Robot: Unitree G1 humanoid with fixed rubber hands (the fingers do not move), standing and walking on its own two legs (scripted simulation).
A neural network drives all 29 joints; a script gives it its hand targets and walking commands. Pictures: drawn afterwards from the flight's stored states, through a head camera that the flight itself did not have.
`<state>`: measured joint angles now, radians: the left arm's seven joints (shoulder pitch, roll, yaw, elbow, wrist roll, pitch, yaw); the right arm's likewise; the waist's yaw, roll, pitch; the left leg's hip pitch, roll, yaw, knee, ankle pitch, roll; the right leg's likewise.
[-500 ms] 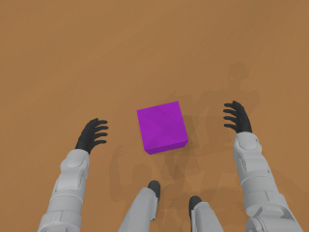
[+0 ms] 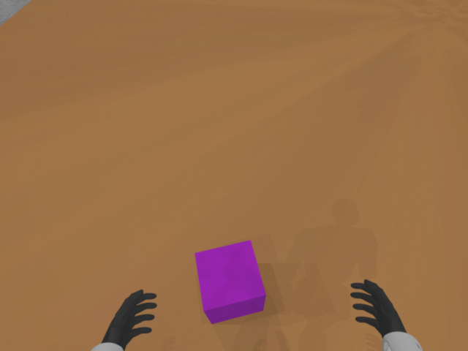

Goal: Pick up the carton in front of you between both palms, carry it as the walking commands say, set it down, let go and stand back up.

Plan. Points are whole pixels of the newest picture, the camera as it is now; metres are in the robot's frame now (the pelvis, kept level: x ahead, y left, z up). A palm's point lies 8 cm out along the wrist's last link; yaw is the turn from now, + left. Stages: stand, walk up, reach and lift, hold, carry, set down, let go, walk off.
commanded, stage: let go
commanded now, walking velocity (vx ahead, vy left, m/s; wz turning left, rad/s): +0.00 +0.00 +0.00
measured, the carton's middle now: (230, 283) +0.42 +0.09 -0.65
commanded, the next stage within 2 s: stand in 0.52 s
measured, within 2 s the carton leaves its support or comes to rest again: neither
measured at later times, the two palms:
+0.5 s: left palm (110, 340) +0.16 +0.24 -0.06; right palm out of the picture +0.16 -0.23 -0.07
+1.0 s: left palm out of the picture +0.09 +0.30 -0.12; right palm out of the picture +0.15 -0.21 -0.12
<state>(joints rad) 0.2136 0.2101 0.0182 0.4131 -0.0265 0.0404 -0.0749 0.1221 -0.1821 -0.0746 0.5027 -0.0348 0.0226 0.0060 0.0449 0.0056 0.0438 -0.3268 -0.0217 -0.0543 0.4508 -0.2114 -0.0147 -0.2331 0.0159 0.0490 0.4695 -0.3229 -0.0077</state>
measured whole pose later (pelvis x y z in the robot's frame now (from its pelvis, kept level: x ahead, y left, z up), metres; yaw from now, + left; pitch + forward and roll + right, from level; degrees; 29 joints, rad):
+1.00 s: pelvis +0.04 +0.03 -0.02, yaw +6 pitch +5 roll +0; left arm 0.36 0.29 0.01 0.68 0.02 -0.02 0.06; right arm 0.34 -0.23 -0.01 0.73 -0.02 -0.04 -0.02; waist 0.02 -0.03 -0.09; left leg -0.39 -0.10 -0.12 0.70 -0.38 0.03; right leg -0.21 -0.06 -0.06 0.62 -0.49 0.04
